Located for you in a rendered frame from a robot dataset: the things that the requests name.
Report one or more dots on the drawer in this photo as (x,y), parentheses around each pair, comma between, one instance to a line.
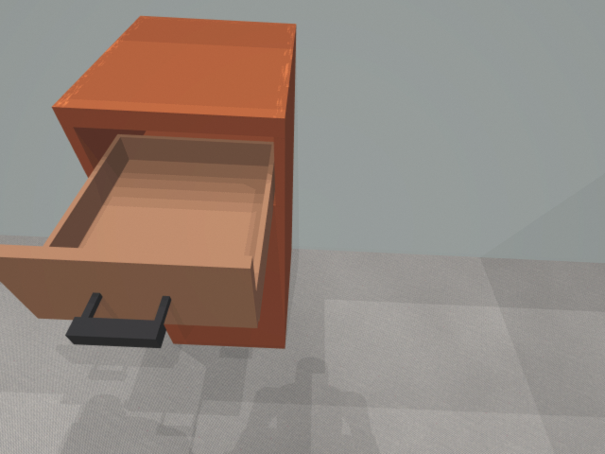
(188,218)

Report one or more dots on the handle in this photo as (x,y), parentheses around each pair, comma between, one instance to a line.
(87,330)

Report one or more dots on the cabinet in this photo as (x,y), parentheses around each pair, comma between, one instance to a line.
(200,78)

